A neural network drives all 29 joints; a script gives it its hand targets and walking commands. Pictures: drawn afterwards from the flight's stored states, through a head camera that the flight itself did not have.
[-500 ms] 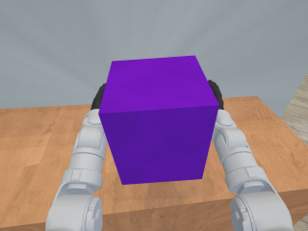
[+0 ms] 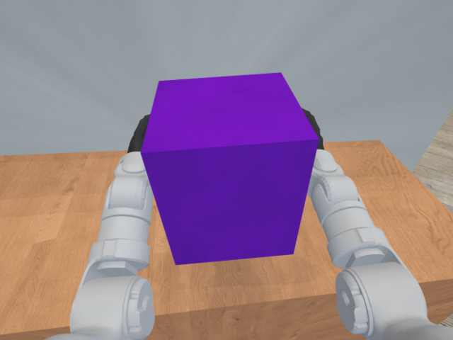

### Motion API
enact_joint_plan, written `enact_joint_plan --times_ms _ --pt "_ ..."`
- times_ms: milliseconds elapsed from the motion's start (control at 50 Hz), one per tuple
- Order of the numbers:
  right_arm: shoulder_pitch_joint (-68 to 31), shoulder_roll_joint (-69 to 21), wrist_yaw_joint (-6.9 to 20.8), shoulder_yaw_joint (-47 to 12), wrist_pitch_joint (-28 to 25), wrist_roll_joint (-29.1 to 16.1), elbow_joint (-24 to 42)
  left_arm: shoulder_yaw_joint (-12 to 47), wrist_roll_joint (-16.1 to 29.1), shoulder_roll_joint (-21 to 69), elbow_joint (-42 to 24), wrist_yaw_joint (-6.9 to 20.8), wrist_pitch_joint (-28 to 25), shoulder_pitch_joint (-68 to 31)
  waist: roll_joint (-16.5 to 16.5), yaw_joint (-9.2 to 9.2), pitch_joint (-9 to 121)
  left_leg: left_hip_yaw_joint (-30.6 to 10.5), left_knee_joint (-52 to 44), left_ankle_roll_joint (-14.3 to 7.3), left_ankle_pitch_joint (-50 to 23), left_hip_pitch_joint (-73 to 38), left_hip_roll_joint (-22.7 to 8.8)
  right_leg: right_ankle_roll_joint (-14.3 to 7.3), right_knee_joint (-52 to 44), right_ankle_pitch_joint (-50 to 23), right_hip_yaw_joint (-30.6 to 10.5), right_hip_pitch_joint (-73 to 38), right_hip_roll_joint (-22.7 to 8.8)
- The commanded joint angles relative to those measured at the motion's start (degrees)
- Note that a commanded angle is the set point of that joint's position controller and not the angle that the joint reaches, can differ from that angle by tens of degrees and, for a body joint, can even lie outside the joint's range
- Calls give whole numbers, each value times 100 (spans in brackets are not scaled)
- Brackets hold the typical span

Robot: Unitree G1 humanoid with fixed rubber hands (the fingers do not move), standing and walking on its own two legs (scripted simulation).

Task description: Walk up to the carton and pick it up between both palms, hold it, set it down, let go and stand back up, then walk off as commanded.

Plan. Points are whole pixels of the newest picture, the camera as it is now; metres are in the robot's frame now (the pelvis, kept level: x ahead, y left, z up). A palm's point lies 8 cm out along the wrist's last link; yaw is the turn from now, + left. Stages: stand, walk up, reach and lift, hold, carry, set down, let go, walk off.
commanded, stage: hold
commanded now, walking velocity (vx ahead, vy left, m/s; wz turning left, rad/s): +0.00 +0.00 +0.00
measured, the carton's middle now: (227, 169) +0.36 -0.01 +0.17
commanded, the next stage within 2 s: set down in 1.62 s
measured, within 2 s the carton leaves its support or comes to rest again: neither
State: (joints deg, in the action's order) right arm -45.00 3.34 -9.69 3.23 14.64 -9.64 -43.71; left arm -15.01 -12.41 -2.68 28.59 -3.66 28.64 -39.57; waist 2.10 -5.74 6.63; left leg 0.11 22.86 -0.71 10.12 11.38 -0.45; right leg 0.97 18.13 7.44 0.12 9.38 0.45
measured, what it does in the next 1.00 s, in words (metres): stands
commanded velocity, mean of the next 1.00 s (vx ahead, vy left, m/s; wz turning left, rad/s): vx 0.00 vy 0.00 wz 0.00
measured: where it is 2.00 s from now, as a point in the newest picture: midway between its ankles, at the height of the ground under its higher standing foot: outside the picture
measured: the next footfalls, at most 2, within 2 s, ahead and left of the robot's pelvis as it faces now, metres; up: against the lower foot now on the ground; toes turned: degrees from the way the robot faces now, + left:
none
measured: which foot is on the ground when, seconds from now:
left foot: down 0.00-1.00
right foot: down 0.00-1.00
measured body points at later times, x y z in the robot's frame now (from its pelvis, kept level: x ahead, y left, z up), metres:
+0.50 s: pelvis -0.02 +0.00 +0.00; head -0.10 +0.03 +0.44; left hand +0.37 +0.15 +0.20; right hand +0.35 -0.15 +0.21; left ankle +0.02 +0.11 -0.75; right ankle +0.03 -0.13 -0.75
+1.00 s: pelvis -0.01 +0.00 +0.00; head -0.08 +0.03 +0.44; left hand +0.39 +0.15 +0.21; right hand +0.38 -0.15 +0.22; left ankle +0.02 +0.11 -0.75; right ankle +0.03 -0.13 -0.75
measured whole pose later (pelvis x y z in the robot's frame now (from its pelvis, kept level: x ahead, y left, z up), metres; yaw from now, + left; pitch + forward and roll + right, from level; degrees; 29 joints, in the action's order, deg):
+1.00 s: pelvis -0.01 +0.00 +0.00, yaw +0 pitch -5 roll -1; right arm -47.6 3.3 -9.1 4.4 20.1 -9.3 -41.1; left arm -17.8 -15.9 -2.2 23.3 -0.3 36.5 -42.3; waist 2.3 -5.7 4.4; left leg 0.1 22.8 -0.8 9.5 8.3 -0.4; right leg 1.0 18.2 7.0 0.1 6.4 0.4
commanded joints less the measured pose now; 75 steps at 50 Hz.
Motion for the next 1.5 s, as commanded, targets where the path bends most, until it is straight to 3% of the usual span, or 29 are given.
enact_joint_plan --times_ms 0,40,60,140,200,260,300,360,440,460,480,520,540,600,700,760,780,880,960,980,1060,1160,1180,1240,1340,1360,1400,1420,1480 --pt "-4057 -3886 678 -2748 -352 -956 2865 2365 589 4212 -2190 683 -283 -3970 -537 629 2976 -193 -18 337 -2764 -1779 250 26 -40 -1553 332 -1451 470" --pt "-3797 -3636 627 -2442 -141 -832 2320 1995 358 4033 -1543 721 -94 -3697 -445 573 2022 -154 -191 223 -1993 -1412 286 53 -205 -1070 322 -1350 392" --pt "-3921 -3811 592 -2643 -250 -893 2933 2406 589 4192 -2162 707 -156 -3753 -533 509 2618 -159 -65 265 -2519 -1654 291 48 -91 -1596 335 -1544 424" --pt "-3700 -3513 546 -2533 -17 -938 2592 2256 343 4121 -1822 741 92 -3445 -702 436 1943 -127 -174 336 -2307 -1617 272 1 -232 -1272 327 -1314 442" --pt "-3739 -3535 509 -2498 37 -881 2878 1928 319 3794 -1908 873 169 -3313 -184 543 2032 -132 -232 113 -2000 -1377 291 53 -213 -1291 270 -1532 388" --pt "-4056 -3537 564 -2484 95 -1056 2823 2161 407 4072 -2060 800 243 -3775 -633 506 1889 -187 -305 266 -1785 -1354 259 -33 -202 -696 308 -1158 416" --pt "-4057 -3738 568 -2521 65 -1091 3158 2550 660 4338 -2272 739 243 -3860 -619 453 2074 -197 -264 310 -1989 -1290 240 -67 -162 -1055 298 -1240 445" --pt "-4052 -3468 593 -2131 282 -799 2324 1838 227 3992 -1376 891 477 -3731 -289 468 1092 -110 -620 90 -626 -814 254 -37 -345 23 279 -1100 350" --pt "-4560 -3554 711 -1886 210 -595 2432 1732 212 3893 -1286 954 491 -4124 -299 499 1284 -87 -844 -89 184 -549 231 -30 -252 576 370 -1055 320" --pt "-4470 -3420 745 -1764 248 -606 2170 1771 254 3930 -1260 944 519 -4199 -554 445 1043 -81 -956 2 300 -436 159 -74 -236 549 337 -1015 308" --pt "-4627 -3605 775 -1844 199 -577 2503 1793 392 3927 -1421 940 477 -4289 -293 493 1438 -92 -878 -69 340 -317 198 -21 -126 508 341 -1191 351" --pt "-4626 -3755 831 -1725 248 -461 1962 1542 296 3805 -1154 982 443 -4631 -365 546 1073 55 -1047 -157 717 -46 258 46 -184 797 353 -1215 263" --pt "-4909 -3848 856 -1790 219 -476 2239 1357 183 3718 -1076 977 471 -4511 -249 734 1214 83 -1016 -242 765 67 291 71 -157 897 333 -1285 207" --pt "-4686 -3698 914 -1482 232 -340 1717 1324 94 3750 -925 1002 475 -4672 -392 560 1066 -74 -1149 -222 1392 -14 168 9 -86 1123 378 -1110 273" --pt "-4346 -3553 939 -1329 218 -311 1399 1199 -58 3580 -965 1173 490 -4437 -471 569 1034 -30 -1141 -213 816 -13 167 -48 -132 624 290 -1330 230" --pt "-4102 -3361 986 -1173 332 -198 1045 928 -209 3398 -535 1314 621 -4189 -221 526 592 -103 -1309 -292 1445 160 140 19 -223 1211 227 -1264 193" --pt "-4060 -3441 997 -1208 263 -223 1131 1046 -183 3464 -839 1298 532 -4259 -295 580 953 -172 -1249 -277 1085 81 81 -7 -77 729 262 -1440 225" --pt "-4323 -3628 805 -1504 155 -332 1762 1119 -71 3454 -989 1302 494 -4093 -167 535 1100 59 -997 -148 107 -242 274 71 -272 248 298 -1648 219" --pt "-4353 -3848 629 -2363 31 -904 2987 1993 476 3786 -2026 1119 368 -3772 -307 560 2579 -6 -336 25 -1684 -1259 344 65 -157 -1238 278 -1834 322" --pt "-4048 -3883 565 -2530 59 -1066 3123 2294 521 3976 -2356 1089 409 -3674 -555 429 2687 -61 -191 141 -2209 -1503 350 79 -68 -1619 294 -1873 397" --pt "-3668 -3796 322 -3148 186 -1460 4178 2722 770 4009 -2962 970 473 -2983 -439 493 3158 -170 126 231 -3269 -1848 377 103 -12 -2588 249 -2156 511" --pt "-3121 -3046 399 -2375 555 -974 2970 2227 181 3624 -2381 1103 871 -2879 -741 254 1208 -106 -521 256 -1375 -1260 239 -47 -263 -428 374 -1310 444" --pt "-3279 -3112 451 -2369 559 -900 2985 1897 10 3350 -2316 1146 910 -2884 -467 502 1010 -54 -617 103 -972 -982 284 -34 -323 -77 374 -1441 403" --pt "-3984 -3635 484 -2476 370 -980 3755 2497 606 3806 -2823 1092 720 -3564 -447 482 1941 -54 -562 139 -1162 -1004 252 -30 -167 -472 353 -1593 455" --pt "-3607 -3573 549 -2370 424 -916 3343 2858 715 3993 -2844 957 658 -3752 -801 292 1846 -150 -480 336 -1277 -1191 175 -139 -157 -483 354 -1244 434" --pt "-3791 -3604 571 -2495 361 -1018 3743 2973 831 4158 -3089 951 623 -3748 -688 308 2320 -155 -417 372 -1475 -1367 132 -119 -110 -683 420 -1345 497" --pt "-3564 -3384 593 -2167 488 -806 2776 2682 484 4005 -2393 950 702 -3719 -881 288 1511 -60 -738 332 -542 -979 163 -110 -247 18 400 -1143 426" --pt "-3845 -3372 638 -1994 483 -663 2696 2259 232 3781 -1793 1022 762 -3594 -557 350 1018 -4 -864 132 6 -648 229 -68 -348 406 381 -1164 387" --pt "-3883 -3436 654 -1888 401 -578 2639 2161 291 3800 -1888 1099 741 -3633 -548 369 1196 -37 -888 116 -2 -567 215 -88 -306 340 363 -1261 357"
